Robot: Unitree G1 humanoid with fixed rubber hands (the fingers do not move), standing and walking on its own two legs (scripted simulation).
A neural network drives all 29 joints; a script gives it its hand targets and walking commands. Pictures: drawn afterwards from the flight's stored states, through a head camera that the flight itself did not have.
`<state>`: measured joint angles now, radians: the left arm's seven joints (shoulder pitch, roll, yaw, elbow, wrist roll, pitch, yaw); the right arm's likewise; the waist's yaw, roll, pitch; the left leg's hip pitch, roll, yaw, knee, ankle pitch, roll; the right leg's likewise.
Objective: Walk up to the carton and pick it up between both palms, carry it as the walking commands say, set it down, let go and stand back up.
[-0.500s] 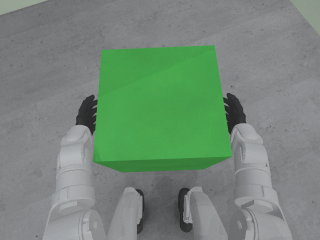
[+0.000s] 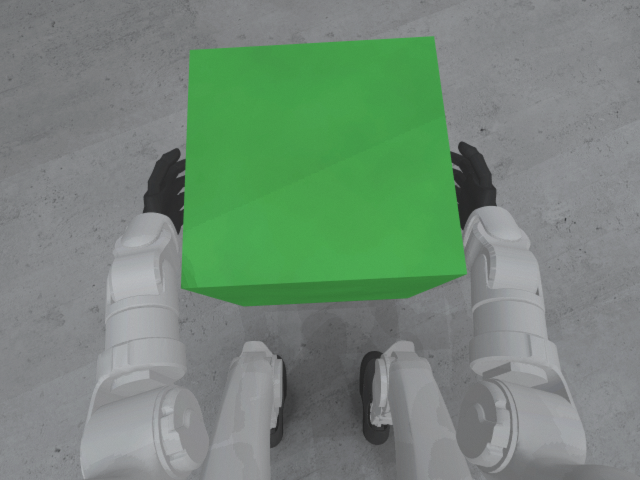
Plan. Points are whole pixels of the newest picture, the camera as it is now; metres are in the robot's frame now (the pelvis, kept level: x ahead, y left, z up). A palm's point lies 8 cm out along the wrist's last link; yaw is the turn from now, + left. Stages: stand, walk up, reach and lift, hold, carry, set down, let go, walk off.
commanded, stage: set down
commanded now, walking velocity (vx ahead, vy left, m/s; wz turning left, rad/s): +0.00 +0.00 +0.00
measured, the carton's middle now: (319, 198) +0.47 +0.02 -0.15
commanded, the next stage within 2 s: none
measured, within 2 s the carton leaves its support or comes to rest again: neither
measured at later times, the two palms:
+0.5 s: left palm (186, 215) +0.44 +0.21 -0.16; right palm (446, 207) +0.46 -0.16 -0.16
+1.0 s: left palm (203, 218) +0.46 +0.21 -0.25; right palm (425, 213) +0.47 -0.16 -0.25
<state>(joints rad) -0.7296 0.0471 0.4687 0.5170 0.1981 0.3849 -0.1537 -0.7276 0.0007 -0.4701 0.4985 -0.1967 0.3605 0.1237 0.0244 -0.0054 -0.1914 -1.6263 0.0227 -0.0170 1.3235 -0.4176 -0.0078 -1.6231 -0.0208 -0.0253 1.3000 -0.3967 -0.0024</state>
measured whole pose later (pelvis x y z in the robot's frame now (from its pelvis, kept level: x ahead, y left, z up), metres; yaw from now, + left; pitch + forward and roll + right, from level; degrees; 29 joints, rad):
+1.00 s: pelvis -0.03 +0.00 -0.14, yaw +0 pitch +50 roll -1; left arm -1.06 0.18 0.43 0.66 0.10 0.37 -0.07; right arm -1.05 -0.13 -0.43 0.64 -0.11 0.34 0.04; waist 0.03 -0.01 -0.12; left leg -2.19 0.01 -0.02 1.80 -0.49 -0.01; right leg -2.20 -0.02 0.00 1.78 -0.46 0.01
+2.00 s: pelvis -0.04 +0.00 -0.23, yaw -1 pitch +44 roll -1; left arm -1.25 0.30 0.29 0.89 -0.04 0.26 0.01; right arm -1.25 -0.26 -0.29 0.88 0.04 0.22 -0.05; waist 0.04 -0.01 0.11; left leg -2.33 0.01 -0.02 2.10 -0.54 -0.01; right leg -2.34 0.00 0.02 2.08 -0.51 0.02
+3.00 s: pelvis -0.05 +0.00 -0.24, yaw -1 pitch +41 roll +0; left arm -1.33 0.32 0.34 0.96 -0.01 0.20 -0.03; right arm -1.35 -0.28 -0.30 0.97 0.00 0.20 -0.03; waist 0.05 -0.02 0.20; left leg -2.35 0.02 -0.03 2.15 -0.52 -0.02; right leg -2.36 0.03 0.01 2.12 -0.47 0.02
